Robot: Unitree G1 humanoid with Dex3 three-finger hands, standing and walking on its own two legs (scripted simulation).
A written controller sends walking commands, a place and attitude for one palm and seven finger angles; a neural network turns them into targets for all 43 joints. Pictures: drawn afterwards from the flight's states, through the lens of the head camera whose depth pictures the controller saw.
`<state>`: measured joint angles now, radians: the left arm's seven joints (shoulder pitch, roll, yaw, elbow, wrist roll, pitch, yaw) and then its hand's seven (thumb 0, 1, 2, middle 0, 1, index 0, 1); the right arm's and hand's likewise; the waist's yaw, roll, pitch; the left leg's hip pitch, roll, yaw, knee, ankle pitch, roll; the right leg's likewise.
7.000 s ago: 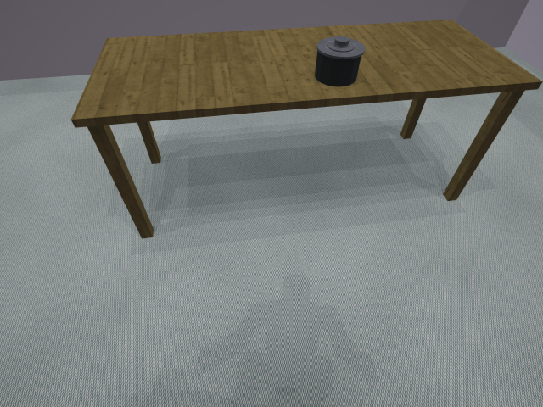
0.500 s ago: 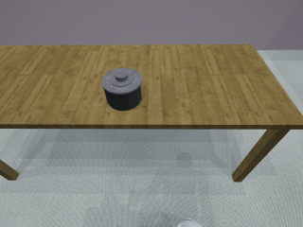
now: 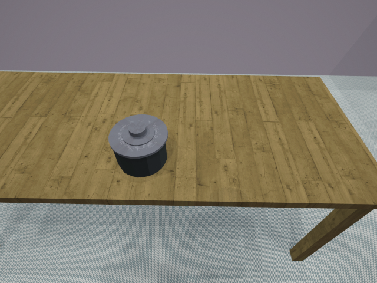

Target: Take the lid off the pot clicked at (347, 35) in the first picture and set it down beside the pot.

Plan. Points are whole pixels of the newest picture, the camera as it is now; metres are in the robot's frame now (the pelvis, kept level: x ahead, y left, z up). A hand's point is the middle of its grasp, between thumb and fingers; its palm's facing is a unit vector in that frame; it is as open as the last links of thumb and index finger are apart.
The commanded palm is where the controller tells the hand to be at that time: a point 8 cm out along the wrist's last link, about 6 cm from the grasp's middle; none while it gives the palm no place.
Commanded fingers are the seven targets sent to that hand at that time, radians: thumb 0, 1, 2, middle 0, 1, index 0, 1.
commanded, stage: come to a stop and stand still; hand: left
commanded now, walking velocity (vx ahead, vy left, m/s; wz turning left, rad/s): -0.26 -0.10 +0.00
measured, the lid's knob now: (137, 129) +0.49 +0.19 +0.02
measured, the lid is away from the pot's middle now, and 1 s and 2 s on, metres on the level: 0.00 0.00 0.00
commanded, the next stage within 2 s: look again from close up in 0.74 s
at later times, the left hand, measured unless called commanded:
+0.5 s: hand out of the picture +0.00 +0.17 -0.17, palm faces +0.01 -0.96 -0.28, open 7.3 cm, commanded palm none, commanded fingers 0.00 0.90 0.90 -0.20 -0.30 -0.20 -0.30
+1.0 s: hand out of the picture +0.03 +0.16 -0.17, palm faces +0.00 -0.98 -0.21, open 7.3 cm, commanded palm none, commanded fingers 0.00 0.90 0.90 -0.20 -0.30 -0.20 -0.30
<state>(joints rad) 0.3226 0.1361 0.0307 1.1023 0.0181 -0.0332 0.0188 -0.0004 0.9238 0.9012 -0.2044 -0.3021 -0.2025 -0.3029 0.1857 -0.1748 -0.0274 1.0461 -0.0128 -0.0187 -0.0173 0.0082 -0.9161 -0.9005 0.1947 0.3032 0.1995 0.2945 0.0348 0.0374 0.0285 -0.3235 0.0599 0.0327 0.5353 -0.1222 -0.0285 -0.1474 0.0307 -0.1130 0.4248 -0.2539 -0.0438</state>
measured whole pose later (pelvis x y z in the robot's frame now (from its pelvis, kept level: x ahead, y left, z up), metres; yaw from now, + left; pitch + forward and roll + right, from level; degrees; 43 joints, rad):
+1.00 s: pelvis -0.03 -0.02 +0.00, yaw +0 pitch -1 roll +0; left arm 0.24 0.17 0.00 0.99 0.02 -0.02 0.04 0.00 0.93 0.90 -0.20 -0.30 -0.20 -0.30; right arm 0.28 -0.14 -0.01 1.09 -0.02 0.00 -0.01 0.02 -0.93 -0.90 0.20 0.30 0.20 0.30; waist -0.01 0.00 0.04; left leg -0.27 0.02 -0.01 0.51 -0.22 -0.01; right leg -0.20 0.02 -0.05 0.49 -0.27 -0.03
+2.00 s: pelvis -0.01 +0.01 -0.01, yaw +2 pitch +0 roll -1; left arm 0.34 0.16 0.03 1.03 0.02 0.00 0.02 0.00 0.91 0.90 -0.20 -0.30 -0.20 -0.30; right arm 0.36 -0.12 -0.02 1.08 -0.03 0.00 -0.01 0.01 -0.91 -0.90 0.20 0.30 0.20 0.29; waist 0.01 -0.02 0.03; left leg -0.31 -0.02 0.01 0.61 -0.29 0.03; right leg -0.22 -0.03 -0.08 0.58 -0.36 -0.01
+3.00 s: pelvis -0.02 +0.03 +0.00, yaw +2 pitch -1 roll -1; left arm 0.34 0.19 -0.01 1.03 0.02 -0.01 0.04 0.00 0.91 0.90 -0.20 -0.30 -0.20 -0.30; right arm 0.27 -0.17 0.01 1.03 -0.02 -0.01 -0.01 0.01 -0.92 -0.90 0.20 0.30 0.20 0.30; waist 0.01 -0.02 0.01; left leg -0.27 -0.05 0.01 0.53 -0.24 0.06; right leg -0.22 -0.02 -0.06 0.50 -0.26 0.01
